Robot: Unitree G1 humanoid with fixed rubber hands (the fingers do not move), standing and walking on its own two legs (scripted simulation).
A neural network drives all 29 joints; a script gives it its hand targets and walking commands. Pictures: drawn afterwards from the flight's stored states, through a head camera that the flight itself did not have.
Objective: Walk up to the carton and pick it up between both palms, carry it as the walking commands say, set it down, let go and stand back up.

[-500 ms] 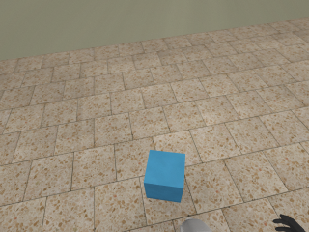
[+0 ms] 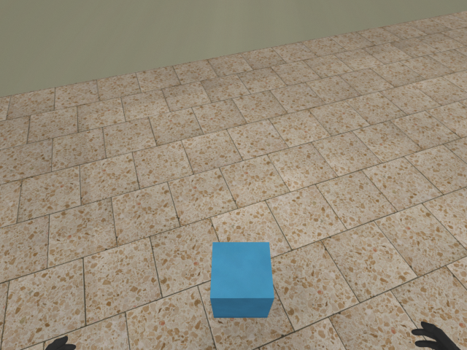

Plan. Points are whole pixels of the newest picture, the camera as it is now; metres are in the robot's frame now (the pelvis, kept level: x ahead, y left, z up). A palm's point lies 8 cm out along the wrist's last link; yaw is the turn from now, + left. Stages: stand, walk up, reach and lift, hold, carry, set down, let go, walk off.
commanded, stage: walk up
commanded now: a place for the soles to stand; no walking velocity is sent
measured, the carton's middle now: (240, 281) +0.46 -0.02 -0.62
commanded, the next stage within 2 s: reach and lift in 1.10 s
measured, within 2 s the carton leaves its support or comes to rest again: neither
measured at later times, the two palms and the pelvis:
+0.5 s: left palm out of the picture +0.15 +0.31 -0.07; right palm out of the picture +0.11 -0.34 -0.07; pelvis +0.01 -0.01 +0.02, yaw -3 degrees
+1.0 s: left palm (66, 337) +0.17 +0.30 -0.07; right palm out of the picture +0.11 -0.35 -0.06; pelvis +0.03 -0.01 +0.03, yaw -4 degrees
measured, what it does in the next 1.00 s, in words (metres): stands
